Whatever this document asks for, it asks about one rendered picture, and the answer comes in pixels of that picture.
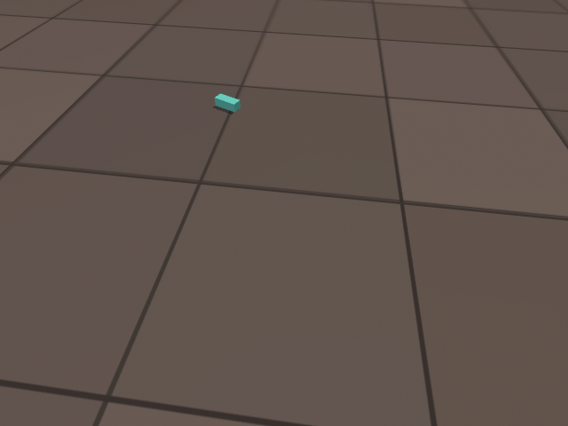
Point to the carton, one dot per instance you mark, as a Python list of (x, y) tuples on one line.
[(227, 102)]

